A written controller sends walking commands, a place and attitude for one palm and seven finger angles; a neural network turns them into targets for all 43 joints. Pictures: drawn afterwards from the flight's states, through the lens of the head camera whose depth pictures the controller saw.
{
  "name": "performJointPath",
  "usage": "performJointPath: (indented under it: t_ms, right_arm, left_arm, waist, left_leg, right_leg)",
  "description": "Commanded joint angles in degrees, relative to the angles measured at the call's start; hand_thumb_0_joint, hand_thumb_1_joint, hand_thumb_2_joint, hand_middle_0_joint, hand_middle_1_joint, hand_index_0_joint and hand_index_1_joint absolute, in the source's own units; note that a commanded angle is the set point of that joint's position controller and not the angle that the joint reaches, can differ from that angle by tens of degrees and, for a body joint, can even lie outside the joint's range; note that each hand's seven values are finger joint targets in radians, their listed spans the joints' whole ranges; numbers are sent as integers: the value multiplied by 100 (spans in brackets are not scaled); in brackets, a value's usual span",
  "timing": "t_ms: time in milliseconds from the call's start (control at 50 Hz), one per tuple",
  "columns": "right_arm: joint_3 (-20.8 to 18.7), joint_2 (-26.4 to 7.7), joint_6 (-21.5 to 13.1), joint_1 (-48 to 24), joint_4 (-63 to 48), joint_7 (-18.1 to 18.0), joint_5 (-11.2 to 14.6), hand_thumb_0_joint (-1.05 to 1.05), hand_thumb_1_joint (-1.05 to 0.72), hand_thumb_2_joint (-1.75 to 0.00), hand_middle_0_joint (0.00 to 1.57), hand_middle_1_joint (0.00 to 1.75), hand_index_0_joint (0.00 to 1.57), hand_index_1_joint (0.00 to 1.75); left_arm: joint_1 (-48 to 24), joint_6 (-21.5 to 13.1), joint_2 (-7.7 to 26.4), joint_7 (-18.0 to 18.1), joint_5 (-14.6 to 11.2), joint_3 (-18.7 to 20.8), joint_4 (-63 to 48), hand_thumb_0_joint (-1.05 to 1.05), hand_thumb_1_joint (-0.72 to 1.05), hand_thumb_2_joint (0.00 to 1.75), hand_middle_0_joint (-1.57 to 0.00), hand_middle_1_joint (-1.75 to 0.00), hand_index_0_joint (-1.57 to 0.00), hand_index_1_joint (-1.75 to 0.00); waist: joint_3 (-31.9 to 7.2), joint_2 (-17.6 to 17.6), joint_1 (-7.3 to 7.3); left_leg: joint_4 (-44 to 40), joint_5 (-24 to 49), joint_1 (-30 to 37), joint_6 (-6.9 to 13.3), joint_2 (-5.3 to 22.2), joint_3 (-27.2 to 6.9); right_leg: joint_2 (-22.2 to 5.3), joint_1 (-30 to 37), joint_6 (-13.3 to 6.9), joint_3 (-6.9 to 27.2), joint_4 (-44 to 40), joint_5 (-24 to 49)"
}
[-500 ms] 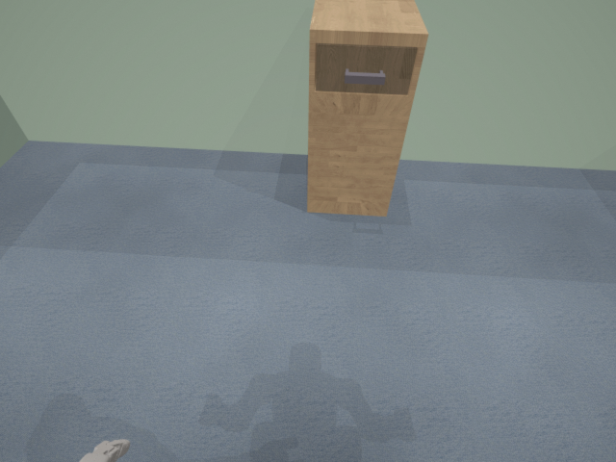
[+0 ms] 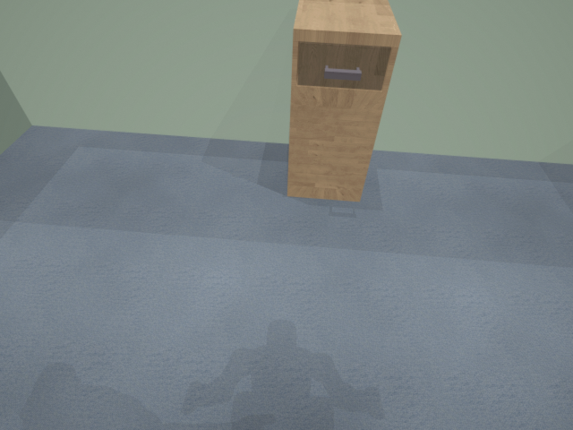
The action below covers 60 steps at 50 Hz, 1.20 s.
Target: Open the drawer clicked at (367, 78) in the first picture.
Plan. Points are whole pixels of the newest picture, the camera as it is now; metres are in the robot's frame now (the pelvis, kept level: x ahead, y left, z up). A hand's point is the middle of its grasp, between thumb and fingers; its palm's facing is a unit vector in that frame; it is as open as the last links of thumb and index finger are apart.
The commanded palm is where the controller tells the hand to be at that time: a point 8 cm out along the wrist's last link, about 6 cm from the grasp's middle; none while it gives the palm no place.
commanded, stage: stand and wait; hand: left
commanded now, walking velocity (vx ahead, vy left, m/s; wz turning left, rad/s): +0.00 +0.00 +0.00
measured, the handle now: (342, 71) +1.31 -0.13 -0.08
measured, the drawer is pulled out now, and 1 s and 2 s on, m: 0.00 0.00 0.00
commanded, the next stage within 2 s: look at it before walking up in 0.36 s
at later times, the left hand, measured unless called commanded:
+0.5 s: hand out of the picture +0.06 +0.25 -0.16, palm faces -0.03 -0.94 -0.33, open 7.4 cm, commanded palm none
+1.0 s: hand out of the picture +0.08 +0.24 -0.15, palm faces -0.03 -0.94 -0.33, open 7.4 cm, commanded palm none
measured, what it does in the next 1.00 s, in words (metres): stands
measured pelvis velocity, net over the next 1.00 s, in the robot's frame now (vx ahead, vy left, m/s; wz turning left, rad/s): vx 0.01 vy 0.00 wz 0.00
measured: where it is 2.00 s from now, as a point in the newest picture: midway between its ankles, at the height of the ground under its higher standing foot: outside the picture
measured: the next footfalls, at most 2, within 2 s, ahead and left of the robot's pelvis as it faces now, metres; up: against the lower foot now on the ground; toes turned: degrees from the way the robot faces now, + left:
left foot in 1.90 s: +0.42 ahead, +0.02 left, +0.00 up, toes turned -19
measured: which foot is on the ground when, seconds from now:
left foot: down 0.00-1.00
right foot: down 0.00-1.00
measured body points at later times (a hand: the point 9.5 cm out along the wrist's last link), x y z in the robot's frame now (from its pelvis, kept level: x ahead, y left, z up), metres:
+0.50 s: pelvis -0.01 +0.00 +0.00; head -0.01 +0.00 +0.45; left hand +0.07 +0.30 -0.13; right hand +0.06 -0.29 -0.13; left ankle +0.01 +0.12 -0.74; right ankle +0.00 -0.12 -0.74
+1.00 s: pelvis +0.01 +0.00 +0.00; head +0.01 +0.00 +0.45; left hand +0.08 +0.29 -0.13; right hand +0.09 -0.30 -0.13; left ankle +0.01 +0.12 -0.74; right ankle +0.00 -0.12 -0.74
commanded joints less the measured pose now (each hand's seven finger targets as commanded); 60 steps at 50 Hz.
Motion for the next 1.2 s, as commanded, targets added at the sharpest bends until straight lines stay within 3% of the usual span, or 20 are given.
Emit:
performJointPath:
  t_ms: [0,320,480,640,1020,1060,1080,1120,1180]
  right_arm:
    - [-251,-1167,-183,-364,-325,-84,38,0,-90,-90,20,30,20,30]
    - [-237,-1209,-190,-236,-107,-73,45,0,-90,-90,20,30,20,30]
    - [-237,-1191,-197,-237,-107,-75,53,0,-90,-90,20,30,20,30]
    - [-233,-1197,-200,-305,-92,-76,49,0,-90,-90,20,30,20,30]
    - [-212,-1201,-192,-376,-79,-85,57,0,-90,-90,20,30,20,30]
    - [-93,-659,-128,-109,40,-83,17,0,-90,-90,20,30,20,30]
    - [-78,-522,-88,87,41,-81,6,0,-90,-90,20,30,20,30]
    - [-136,-568,-43,202,3,-82,-19,0,-90,-90,20,30,20,30]
    - [-280,-782,-22,335,-183,-90,-29,0,-90,-90,20,30,20,30]
  left_arm:
    - [-355,-150,1183,45,-13,260,-391,0,90,90,-20,-30,-20,-30]
    - [-298,-125,1180,39,-1,243,-205,0,90,90,-20,-30,-20,-30]
    - [-308,-154,1174,47,4,248,-207,0,90,90,-20,-30,-20,-30]
    - [-319,-160,1175,49,-3,242,-212,0,90,90,-20,-30,-20,-30]
    - [-350,-184,1208,56,-8,242,-214,0,90,90,-20,-30,-20,-30]
    - [-55,-85,650,66,-19,137,-78,0,90,90,-20,-30,-20,-30]
    - [74,-22,540,57,1,134,-80,0,90,90,-20,-30,-20,-30]
    - [141,58,541,-7,33,180,-168,0,90,90,-20,-30,-20,-30]
    - [307,93,525,-102,62,274,-394,0,90,90,-20,-30,-20,-30]
  waist:
    - [-264,44,-8]
    - [-92,129,7]
    - [-212,-16,-2]
    - [-274,121,-4]
    - [-346,52,0]
    - [-422,70,-15]
    - [-381,32,-15]
    - [14,101,-22]
    - [486,363,-28]
  left_leg:
    - [-513,470,-50,225,629,-523]
    - [-766,48,-220,218,655,-618]
    - [-667,496,-40,206,669,-562]
    - [-665,650,72,191,681,-530]
    - [-655,1038,243,160,703,-470]
    - [-531,658,375,64,703,-282]
    - [-429,191,346,54,703,-206]
    - [-502,-860,95,111,755,-215]
    - [-719,-2082,-91,306,1032,-514]
  right_leg:
    - [-603,-45,-209,608,-567,197]
    - [-573,-96,-179,620,-648,-129]
    - [-594,-63,-184,618,-637,260]
    - [-604,-6,-180,613,-644,446]
    - [-640,185,-187,594,-683,951]
    - [-574,75,-129,631,-632,569]
    - [-508,-44,-139,680,-542,83]
    - [-360,-499,-184,762,-453,-895]
    - [-62,-1203,-220,692,51,-1541]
